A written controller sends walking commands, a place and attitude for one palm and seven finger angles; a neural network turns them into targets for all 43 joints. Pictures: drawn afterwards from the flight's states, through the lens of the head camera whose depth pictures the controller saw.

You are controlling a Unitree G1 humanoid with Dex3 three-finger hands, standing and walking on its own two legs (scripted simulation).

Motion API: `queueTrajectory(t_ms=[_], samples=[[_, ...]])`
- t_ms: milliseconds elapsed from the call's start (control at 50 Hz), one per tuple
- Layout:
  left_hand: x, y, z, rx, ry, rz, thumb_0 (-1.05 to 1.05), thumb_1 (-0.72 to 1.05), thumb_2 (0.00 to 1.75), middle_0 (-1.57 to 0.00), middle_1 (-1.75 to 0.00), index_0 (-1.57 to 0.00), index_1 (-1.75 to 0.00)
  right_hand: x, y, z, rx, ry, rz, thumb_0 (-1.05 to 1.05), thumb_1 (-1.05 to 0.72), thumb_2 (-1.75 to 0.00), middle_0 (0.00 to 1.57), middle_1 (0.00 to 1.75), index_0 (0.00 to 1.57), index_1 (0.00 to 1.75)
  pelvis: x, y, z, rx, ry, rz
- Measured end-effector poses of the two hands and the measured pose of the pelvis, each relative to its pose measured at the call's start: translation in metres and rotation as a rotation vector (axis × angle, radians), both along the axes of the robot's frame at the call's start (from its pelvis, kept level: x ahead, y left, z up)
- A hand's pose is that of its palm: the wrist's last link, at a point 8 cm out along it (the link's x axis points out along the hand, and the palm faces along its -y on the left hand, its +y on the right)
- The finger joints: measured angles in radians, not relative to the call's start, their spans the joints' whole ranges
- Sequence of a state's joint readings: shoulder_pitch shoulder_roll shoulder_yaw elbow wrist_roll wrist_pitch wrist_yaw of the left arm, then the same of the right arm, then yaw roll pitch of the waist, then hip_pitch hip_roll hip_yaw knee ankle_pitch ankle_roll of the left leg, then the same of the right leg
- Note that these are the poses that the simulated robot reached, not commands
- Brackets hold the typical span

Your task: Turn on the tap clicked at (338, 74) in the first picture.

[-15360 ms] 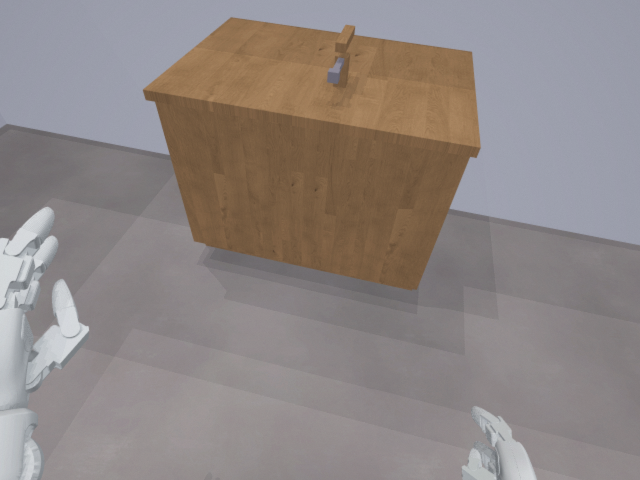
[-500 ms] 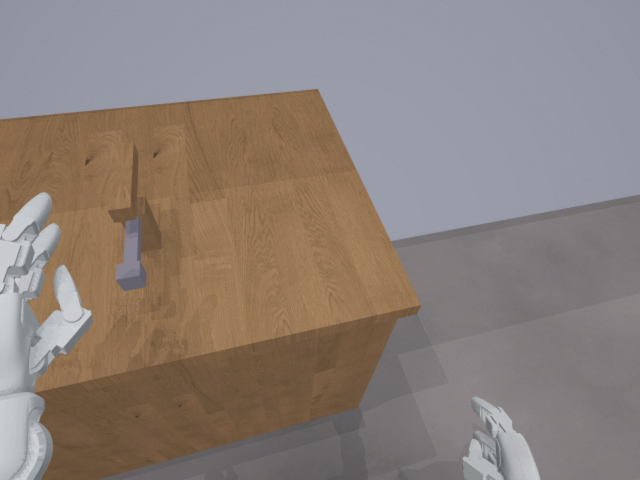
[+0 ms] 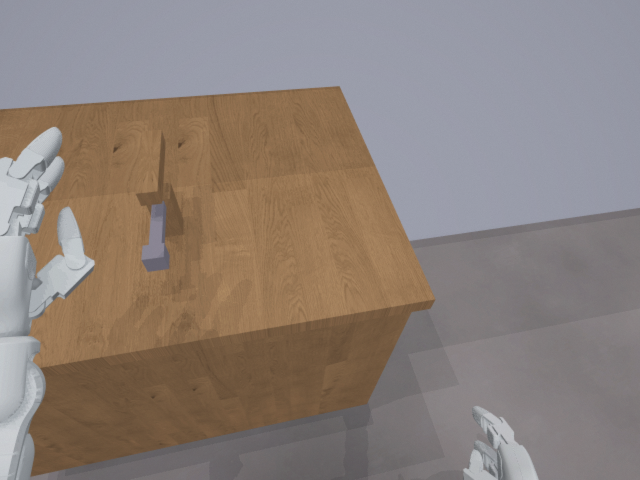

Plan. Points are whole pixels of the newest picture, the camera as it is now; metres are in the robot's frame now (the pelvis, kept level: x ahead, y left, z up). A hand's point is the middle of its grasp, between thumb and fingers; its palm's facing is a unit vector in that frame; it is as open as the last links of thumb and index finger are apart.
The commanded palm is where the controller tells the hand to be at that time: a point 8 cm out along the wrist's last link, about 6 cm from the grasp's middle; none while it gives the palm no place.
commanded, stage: look again from close up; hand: left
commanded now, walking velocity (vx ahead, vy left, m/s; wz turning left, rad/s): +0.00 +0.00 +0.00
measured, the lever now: (156, 257) +0.36 +0.27 +0.04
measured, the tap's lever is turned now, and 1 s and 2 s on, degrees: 0 0 0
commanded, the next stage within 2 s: shuffle to correct the standing spot in 0.24 s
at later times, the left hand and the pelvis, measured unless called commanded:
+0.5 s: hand (60, 268) +0.26 +0.28 +0.16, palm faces +0.39 -0.83 -0.40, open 7.4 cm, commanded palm +0.19 +0.30 +0.18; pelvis +0.03 +0.02 -0.01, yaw +0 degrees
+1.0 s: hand (147, 320) +0.22 +0.19 +0.16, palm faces +0.21 -0.85 -0.48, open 7.4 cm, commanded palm +0.16 +0.22 +0.18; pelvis -0.01 -0.05 -0.01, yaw -3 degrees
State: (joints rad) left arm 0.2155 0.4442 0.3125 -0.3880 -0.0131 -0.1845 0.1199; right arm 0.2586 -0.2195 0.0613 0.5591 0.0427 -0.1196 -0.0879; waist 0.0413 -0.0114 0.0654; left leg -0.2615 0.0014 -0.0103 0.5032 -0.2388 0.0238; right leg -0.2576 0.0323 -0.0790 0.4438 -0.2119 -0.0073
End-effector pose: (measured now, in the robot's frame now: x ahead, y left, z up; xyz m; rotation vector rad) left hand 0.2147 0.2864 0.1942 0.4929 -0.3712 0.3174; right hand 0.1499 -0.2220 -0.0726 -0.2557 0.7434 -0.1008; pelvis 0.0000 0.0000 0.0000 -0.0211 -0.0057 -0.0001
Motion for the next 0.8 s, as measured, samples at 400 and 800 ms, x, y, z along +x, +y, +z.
queueTrajectory(t_ms=[400,800], samples=[[-0.002,0.043,-0.045,-0.060,0.171,0.070,0.01,0.89,0.90,-0.22,-0.30,-0.21,-0.30,0.032,-0.001,-0.011,-0.021,0.098,0.116,0.01,-0.91,-0.90,0.20,0.30,0.20,0.30,0.033,0.017,-0.004,0.014,0.062,0.019],[0.016,-0.050,-0.016,0.015,0.116,-0.140,0.01,0.89,0.90,-0.21,-0.30,-0.21,-0.30,0.019,-0.027,-0.011,0.120,-0.009,0.036,0.01,-0.91,-0.89,0.21,0.30,0.21,0.30,0.006,-0.033,-0.008,0.023,0.052,-0.073]])
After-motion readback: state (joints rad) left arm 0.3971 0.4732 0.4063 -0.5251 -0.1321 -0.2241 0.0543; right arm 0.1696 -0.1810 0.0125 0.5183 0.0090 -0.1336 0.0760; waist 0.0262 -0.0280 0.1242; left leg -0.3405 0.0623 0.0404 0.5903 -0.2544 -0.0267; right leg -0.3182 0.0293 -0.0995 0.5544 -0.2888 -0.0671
